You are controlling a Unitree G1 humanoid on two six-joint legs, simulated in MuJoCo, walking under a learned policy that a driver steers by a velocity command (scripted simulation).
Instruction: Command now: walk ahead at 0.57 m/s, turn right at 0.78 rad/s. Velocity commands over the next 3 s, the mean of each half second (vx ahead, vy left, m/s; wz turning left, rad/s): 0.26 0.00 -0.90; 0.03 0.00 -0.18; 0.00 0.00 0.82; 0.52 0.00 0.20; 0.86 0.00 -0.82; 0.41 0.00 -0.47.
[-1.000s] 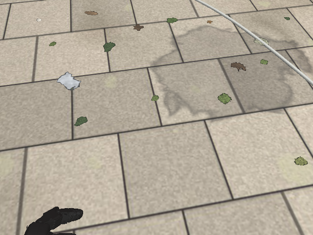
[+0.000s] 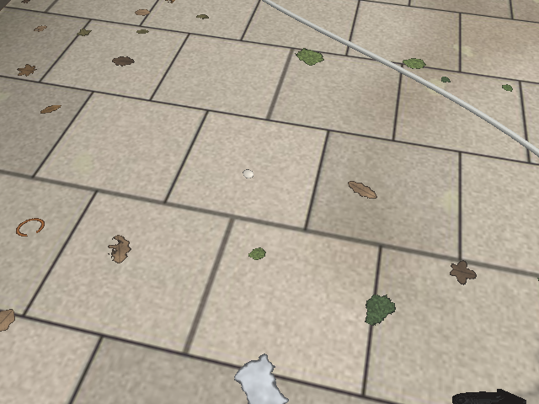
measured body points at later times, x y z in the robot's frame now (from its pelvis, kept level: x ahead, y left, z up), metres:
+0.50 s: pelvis +0.25 +0.04 +0.00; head +0.30 +0.01 +0.45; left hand +0.55 +0.21 -0.07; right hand +0.25 -0.28 -0.10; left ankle +0.37 +0.11 -0.74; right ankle +0.24 -0.10 -0.67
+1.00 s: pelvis +0.28 -0.01 +0.00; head +0.30 -0.02 +0.45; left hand +0.57 +0.10 -0.09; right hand +0.22 -0.30 -0.12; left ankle +0.33 +0.10 -0.70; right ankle +0.23 -0.10 -0.74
